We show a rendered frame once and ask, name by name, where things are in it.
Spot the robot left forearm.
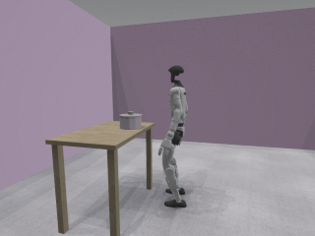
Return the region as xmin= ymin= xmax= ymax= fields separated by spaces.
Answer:
xmin=166 ymin=109 xmax=181 ymax=140

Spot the robot left upper arm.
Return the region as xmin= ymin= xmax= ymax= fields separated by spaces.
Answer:
xmin=170 ymin=87 xmax=183 ymax=116

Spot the lid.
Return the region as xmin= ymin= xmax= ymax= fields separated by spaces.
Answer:
xmin=119 ymin=113 xmax=143 ymax=118

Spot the table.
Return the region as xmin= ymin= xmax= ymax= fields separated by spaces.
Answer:
xmin=45 ymin=121 xmax=156 ymax=236

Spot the robot right thigh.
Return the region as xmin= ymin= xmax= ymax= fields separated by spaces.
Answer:
xmin=169 ymin=145 xmax=176 ymax=166

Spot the robot left hand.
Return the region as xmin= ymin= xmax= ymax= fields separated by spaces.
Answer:
xmin=158 ymin=138 xmax=172 ymax=158

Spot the pot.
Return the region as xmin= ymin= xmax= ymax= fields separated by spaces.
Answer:
xmin=119 ymin=116 xmax=142 ymax=130

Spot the right robot shin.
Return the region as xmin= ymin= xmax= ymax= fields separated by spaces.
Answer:
xmin=174 ymin=163 xmax=180 ymax=190

